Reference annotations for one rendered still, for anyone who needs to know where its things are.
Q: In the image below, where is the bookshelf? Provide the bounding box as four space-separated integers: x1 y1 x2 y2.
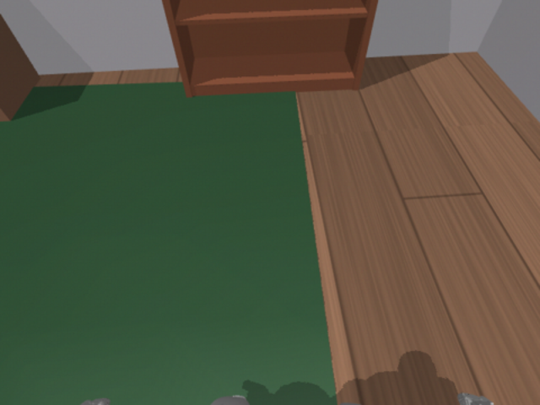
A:
162 0 378 98

